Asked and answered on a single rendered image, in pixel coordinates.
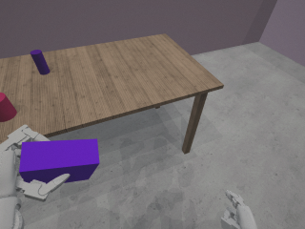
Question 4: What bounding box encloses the sponge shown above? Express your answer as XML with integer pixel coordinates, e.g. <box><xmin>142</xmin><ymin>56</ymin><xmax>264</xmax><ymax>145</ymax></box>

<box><xmin>19</xmin><ymin>138</ymin><xmax>100</xmax><ymax>184</ymax></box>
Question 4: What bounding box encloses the robot left forearm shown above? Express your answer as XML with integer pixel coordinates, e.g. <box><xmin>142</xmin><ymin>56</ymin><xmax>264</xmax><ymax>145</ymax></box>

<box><xmin>0</xmin><ymin>196</ymin><xmax>25</xmax><ymax>229</ymax></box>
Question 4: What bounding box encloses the table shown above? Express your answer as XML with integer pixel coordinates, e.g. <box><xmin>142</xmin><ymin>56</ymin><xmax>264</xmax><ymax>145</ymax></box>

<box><xmin>0</xmin><ymin>33</ymin><xmax>224</xmax><ymax>154</ymax></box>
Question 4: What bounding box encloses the robot left hand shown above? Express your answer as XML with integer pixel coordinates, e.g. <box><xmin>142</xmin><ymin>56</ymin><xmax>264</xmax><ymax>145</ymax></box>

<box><xmin>0</xmin><ymin>124</ymin><xmax>71</xmax><ymax>202</ymax></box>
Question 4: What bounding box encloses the robot right hand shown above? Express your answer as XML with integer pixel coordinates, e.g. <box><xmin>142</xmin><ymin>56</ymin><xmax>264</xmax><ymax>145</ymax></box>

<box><xmin>221</xmin><ymin>190</ymin><xmax>257</xmax><ymax>229</ymax></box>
